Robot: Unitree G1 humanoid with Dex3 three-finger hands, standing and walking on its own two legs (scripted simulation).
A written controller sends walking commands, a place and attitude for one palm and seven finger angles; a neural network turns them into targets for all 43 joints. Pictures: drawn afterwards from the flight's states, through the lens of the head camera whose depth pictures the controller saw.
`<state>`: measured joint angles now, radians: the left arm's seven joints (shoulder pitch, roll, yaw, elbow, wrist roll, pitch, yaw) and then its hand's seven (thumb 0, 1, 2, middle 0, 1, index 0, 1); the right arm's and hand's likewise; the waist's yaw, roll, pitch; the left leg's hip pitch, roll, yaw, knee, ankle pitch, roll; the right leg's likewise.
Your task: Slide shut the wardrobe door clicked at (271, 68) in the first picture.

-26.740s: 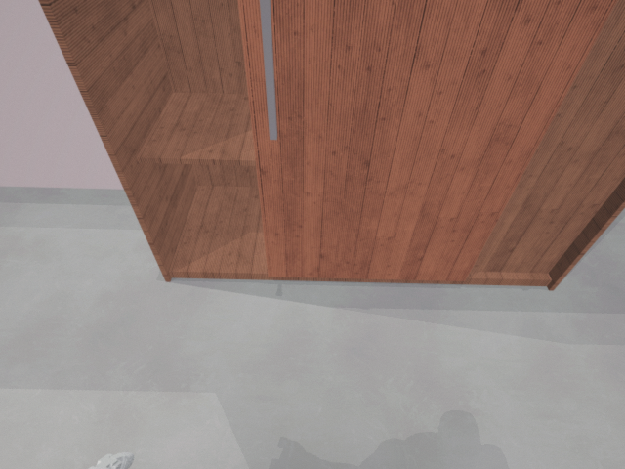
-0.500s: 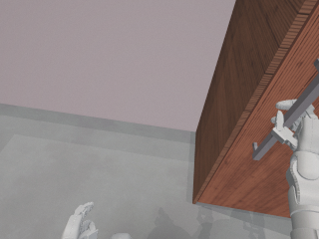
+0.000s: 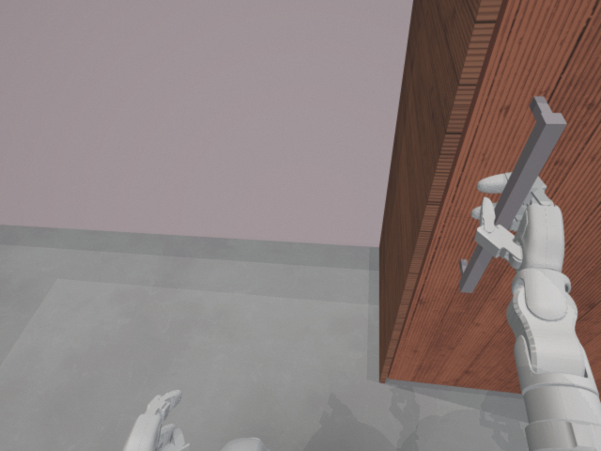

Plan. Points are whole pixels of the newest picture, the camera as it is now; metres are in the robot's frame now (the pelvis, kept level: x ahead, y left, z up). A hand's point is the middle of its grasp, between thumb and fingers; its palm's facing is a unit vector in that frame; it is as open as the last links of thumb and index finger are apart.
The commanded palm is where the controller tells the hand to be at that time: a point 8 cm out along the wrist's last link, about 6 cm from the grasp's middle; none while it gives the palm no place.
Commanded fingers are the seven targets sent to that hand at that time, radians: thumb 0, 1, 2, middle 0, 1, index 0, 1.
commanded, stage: stop walking and hold the door there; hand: right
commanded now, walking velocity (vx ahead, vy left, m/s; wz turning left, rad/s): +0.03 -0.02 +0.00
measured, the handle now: (495, 214) +0.40 -0.24 +0.09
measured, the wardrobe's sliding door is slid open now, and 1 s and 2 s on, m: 0.00 0.00 0.00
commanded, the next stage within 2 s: loosen the grip on the handle in 0.78 s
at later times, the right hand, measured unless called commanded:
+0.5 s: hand (480, 229) +0.37 -0.21 +0.10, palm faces +0.42 +0.87 -0.25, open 5.4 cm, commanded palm +0.33 -0.26 +0.10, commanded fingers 0.00 -0.90 -0.90 0.45 1.40 0.45 1.40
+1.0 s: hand (489, 228) +0.37 -0.22 +0.10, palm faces +0.37 +0.90 -0.21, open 5.6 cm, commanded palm +0.32 -0.26 +0.11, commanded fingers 0.00 -0.05 -0.49 0.45 1.40 0.45 1.40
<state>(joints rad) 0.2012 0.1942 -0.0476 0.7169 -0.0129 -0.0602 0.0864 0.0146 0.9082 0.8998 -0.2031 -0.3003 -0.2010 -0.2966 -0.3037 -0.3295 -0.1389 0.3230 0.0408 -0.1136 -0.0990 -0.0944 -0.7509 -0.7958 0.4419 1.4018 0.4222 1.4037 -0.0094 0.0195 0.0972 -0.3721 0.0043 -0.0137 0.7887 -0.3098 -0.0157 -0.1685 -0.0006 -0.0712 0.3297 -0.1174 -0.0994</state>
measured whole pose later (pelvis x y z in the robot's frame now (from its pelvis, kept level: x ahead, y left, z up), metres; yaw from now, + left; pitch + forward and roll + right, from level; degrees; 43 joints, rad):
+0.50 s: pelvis +0.02 +0.07 -0.01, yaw +2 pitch +0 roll +1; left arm 0.18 0.25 -0.02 0.71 -0.03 -0.04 0.10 0.01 0.91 0.90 -0.20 -0.30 -0.20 -0.30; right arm -0.24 -0.42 -0.33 0.46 0.06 -0.14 -0.11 -0.12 -0.72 -0.81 0.45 1.40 0.37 1.40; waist 0.01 -0.02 0.01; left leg -0.19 -0.04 0.01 0.42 -0.24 0.02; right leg -0.27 -0.05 -0.08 0.48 -0.21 -0.01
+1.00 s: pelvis -0.01 +0.07 -0.01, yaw +1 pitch +0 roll +0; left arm 0.26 0.24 0.00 0.70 -0.02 -0.08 0.08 0.02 0.91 0.90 -0.20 -0.30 -0.20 -0.30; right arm -0.41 -0.43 -0.40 0.62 -0.01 -0.10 0.02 -0.11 -0.59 -0.76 0.45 1.40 0.49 1.43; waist 0.01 0.02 0.00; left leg -0.25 -0.01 0.03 0.47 -0.24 0.02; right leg -0.31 -0.03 -0.07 0.47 -0.16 -0.01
